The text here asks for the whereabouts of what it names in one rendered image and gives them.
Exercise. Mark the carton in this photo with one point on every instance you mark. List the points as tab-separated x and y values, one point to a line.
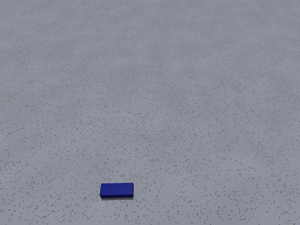
116	190

